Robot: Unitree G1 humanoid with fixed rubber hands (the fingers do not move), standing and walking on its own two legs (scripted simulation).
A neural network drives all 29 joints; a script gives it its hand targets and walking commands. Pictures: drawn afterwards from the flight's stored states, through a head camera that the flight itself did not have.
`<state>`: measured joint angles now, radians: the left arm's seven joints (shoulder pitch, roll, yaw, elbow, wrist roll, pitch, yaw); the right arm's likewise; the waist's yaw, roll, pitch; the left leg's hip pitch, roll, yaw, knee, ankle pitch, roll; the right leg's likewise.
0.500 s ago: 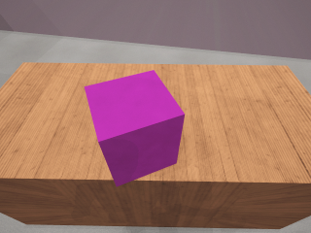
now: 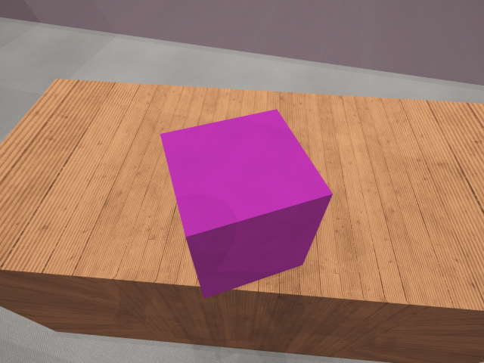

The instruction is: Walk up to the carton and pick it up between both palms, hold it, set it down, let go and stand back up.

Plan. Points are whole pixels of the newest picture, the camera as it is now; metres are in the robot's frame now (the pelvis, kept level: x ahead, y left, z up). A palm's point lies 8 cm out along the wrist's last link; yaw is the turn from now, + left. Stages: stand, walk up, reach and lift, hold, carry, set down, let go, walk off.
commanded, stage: walk up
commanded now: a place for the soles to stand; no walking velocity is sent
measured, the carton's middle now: (239, 206) +0.39 +0.04 +0.01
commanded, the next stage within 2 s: none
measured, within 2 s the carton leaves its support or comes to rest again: neither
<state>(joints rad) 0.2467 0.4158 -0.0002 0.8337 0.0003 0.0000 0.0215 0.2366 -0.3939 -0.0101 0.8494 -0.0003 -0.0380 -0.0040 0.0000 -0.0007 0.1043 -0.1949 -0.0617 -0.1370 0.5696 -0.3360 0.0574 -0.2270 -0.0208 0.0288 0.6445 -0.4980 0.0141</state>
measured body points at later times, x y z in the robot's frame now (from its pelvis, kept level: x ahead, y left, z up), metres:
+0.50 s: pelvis -0.02 -0.04 +0.00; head +0.01 -0.04 +0.44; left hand +0.07 +0.28 -0.11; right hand +0.08 -0.35 -0.12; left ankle -0.02 +0.09 -0.74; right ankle +0.01 -0.17 -0.74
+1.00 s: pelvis -0.01 -0.04 +0.00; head +0.01 -0.04 +0.44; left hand +0.07 +0.27 -0.11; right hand +0.08 -0.35 -0.12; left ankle -0.02 +0.09 -0.74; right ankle +0.01 -0.17 -0.74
